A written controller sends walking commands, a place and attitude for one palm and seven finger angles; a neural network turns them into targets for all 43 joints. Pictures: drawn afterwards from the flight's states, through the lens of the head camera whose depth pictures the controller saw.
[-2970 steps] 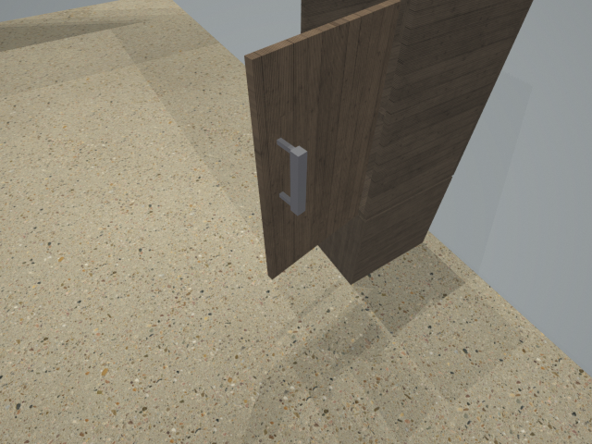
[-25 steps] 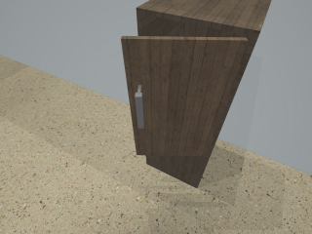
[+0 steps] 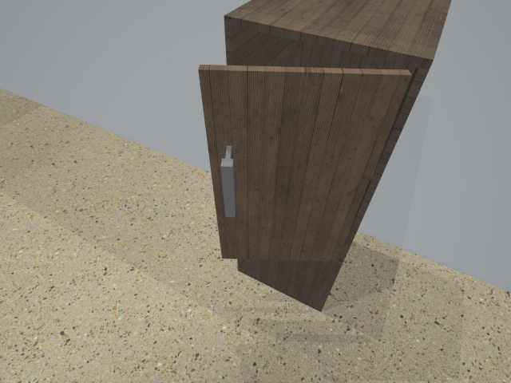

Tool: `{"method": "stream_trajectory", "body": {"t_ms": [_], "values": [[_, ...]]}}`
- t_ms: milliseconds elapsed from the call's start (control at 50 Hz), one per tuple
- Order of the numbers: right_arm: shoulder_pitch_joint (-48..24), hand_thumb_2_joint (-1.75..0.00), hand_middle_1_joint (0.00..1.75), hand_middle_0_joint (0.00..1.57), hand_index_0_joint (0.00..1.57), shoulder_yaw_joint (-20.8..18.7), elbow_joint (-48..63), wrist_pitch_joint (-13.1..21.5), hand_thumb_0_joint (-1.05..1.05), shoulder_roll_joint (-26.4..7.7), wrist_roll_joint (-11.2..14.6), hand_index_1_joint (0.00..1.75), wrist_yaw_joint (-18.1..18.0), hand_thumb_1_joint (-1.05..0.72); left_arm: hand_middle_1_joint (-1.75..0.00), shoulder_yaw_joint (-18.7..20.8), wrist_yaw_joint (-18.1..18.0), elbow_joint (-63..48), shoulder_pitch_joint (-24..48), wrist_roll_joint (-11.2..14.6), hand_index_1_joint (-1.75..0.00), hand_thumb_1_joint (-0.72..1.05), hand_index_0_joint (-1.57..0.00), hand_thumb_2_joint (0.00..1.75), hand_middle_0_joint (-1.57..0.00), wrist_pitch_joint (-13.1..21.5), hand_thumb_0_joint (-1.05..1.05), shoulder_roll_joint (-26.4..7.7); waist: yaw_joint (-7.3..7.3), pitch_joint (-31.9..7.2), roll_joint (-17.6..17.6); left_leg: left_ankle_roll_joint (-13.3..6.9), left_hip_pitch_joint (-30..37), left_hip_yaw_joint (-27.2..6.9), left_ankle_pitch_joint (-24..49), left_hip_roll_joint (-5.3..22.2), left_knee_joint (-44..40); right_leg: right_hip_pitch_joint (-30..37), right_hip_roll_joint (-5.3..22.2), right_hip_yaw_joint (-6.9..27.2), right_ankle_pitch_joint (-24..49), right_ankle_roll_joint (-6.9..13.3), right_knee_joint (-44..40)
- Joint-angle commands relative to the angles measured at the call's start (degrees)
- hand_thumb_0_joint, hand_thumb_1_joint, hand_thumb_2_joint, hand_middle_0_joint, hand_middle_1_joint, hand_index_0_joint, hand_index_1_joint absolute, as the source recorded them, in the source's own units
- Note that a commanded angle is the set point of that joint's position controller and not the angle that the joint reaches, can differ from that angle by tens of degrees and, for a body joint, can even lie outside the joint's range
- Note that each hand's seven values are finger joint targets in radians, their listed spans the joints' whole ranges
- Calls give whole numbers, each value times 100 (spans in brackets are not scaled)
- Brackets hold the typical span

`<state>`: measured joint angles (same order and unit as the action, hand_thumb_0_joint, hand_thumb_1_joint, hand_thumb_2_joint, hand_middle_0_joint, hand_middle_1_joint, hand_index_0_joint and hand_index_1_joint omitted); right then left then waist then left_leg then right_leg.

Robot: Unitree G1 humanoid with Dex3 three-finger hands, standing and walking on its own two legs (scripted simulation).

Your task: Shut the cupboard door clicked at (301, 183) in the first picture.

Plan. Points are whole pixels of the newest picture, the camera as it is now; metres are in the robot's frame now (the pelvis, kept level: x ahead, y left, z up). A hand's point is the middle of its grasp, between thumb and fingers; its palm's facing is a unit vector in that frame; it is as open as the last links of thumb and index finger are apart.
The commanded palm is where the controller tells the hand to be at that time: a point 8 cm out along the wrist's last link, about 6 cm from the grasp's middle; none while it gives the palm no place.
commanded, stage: look again from close up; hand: left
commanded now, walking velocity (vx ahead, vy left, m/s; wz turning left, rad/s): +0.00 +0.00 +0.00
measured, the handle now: (229, 182) +0.50 +0.09 +0.01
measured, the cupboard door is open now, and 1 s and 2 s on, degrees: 27 27 27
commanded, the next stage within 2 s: shuffle to correct the standing spot in 0.24 s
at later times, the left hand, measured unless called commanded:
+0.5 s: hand out of the picture +0.00 +0.15 -0.18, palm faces +0.02 -0.99 -0.15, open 7.3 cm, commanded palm none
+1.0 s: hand out of the picture +0.10 +0.06 -0.18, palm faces +0.02 -0.98 -0.19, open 7.3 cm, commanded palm none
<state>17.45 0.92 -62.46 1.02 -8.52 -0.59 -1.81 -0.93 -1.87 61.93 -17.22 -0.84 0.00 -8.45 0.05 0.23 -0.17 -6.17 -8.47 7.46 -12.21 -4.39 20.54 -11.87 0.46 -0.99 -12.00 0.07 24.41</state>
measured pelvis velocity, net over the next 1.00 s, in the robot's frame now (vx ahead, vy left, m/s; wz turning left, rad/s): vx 0.05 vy -0.12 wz -0.02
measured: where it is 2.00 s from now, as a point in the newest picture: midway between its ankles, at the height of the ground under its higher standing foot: outside the picture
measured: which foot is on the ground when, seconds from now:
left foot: down 0.00-0.86, up 0.88-1.00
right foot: down 0.00-0.50, up 0.52-0.84, down 0.86-1.00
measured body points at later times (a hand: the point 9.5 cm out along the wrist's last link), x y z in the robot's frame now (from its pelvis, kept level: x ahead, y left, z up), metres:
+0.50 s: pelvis +0.02 -0.01 +0.00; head +0.02 +0.00 +0.45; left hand +0.00 +0.20 -0.17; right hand +0.01 -0.23 -0.16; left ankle -0.01 +0.04 -0.74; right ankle +0.01 -0.12 -0.74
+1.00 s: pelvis +0.05 -0.12 -0.01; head +0.08 -0.11 +0.44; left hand +0.10 +0.11 -0.17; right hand +0.04 -0.37 -0.16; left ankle +0.00 -0.01 -0.69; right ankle +0.08 -0.23 -0.74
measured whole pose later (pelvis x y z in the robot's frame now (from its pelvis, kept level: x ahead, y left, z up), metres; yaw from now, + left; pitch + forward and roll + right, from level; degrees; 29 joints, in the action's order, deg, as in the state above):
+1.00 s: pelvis +0.05 -0.12 -0.01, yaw -1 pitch +1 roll +0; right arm 16.4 -2.7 -62.0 -1.3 -10.3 -1.0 -2.5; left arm 2.8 -1.0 57.2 -13.4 -1.7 -0.2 -9.6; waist -0.1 3.1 0.8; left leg -0.4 -21.4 3.1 -30.4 2.8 55.4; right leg -17.3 0.6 -5.6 -14.1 2.0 30.7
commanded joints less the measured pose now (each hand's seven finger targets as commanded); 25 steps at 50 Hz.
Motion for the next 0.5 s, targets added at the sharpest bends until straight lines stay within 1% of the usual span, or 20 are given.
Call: {"method": "stream_trajectory", "body": {"t_ms": [0,100,120,200,240,280,300,320,340,380,420,460,480], "values": [[310,-90,30,20,20,-126,126,138,0,-598,8,30,-19,-90,-30,66,-58,-152,-265,7,-30,90,-20,90,-20,99,0,-447,33,248,168,319,-70,-1082,722,1159,-543,-69,547,581,581,245,-283],[276,-90,30,20,20,-107,51,149,0,-596,7,30,-44,-90,-30,60,-66,-70,-319,14,-30,90,-20,90,-20,104,0,-434,31,239,22,330,84,-1023,1152,1165,-469,-45,542,565,681,236,-278],[277,-90,30,20,20,-103,32,152,0,-587,5,30,-44,-90,-30,57,-66,-61,-329,18,-30,90,-20,90,-20,108,0,-439,19,206,41,325,104,-1030,1132,1159,-459,-6,544,573,676,233,-288],[259,-90,30,20,20,-98,-1,152,0,-568,5,30,-59,-90,-30,50,-68,-16,-343,16,-30,90,-20,90,-20,92,0,-411,13,299,-34,329,79,-1046,1181,1161,-489,1,536,552,646,236,-295],[250,-90,30,20,20,-92,-17,148,0,-579,1,30,-65,-90,-30,48,-64,15,-364,19,-30,90,-20,90,-20,82,0,-397,9,352,-76,343,80,-1038,1056,1179,-535,-36,526,545,549,230,-301],[267,-90,30,20,20,-90,-30,146,0,-568,5,30,-69,-90,-30,44,-66,23,-378,14,-30,90,-20,90,-20,85,0,-405,-3,358,15,328,65,-1041,1082,1178,-506,2,528,540,592,231,-319],[263,-90,30,20,20,-92,-33,149,0,-552,4,30,-71,-90,-30,50,-69,27,-384,15,-30,90,-20,90,-20,80,0,-378,-1,369,-18,334,67,-1040,1065,1174,-531,-8,533,539,585,232,-309],[262,-90,30,20,20,-83,-45,146,0,-559,8,30,-70,-90,-30,47,-67,35,-384,17,-30,90,-20,90,-20,77,0,-390,-5,403,1,336,26,-1053,931,1175,-555,-4,535,535,519,225,-329],[270,-90,30,20,20,-86,-72,155,0,-545,-2,30,-73,-90,-30,43,-56,49,-419,23,-30,90,-20,90,-20,75,0,-358,5,354,25,332,73,-1078,772,1206,-590,-10,498,521,471,213,-323],[312,-90,30,20,20,-110,-97,153,0,-560,-12,30,-92,-90,-30,47,-37,63,-424,11,-30,90,-20,90,-20,60,0,-323,18,394,171,282,63,-1171,571,1310,-599,-54,430,427,379,197,-265],[342,-90,30,20,20,-165,-114,128,0,-668,-31,30,-117,-90,-30,78,-6,10,-431,-19,-30,90,-20,90,-20,3,0,-299,48,510,88,219,35,-1354,159,1478,-718,-304,336,318,141,187,-43],[432,-90,30,20,20,-238,-119,98,0,-780,-51,30,-167,-90,-30,125,37,-80,-379,-56,-30,90,-20,90,-20,-57,0,-278,84,597,-164,67,144,-1651,49,1781,-830,-710,215,166,-186,166,323],[495,-90,30,20,20,-274,-124,83,0,-817,-59,30,-195,-90,-30,149,53,-139,-344,-79,-30,90,-20,90,-20,-83,0,-281,110,618,-190,-77,275,-1836,202,1977,-829,-972,166,104,-426,160,605]]}}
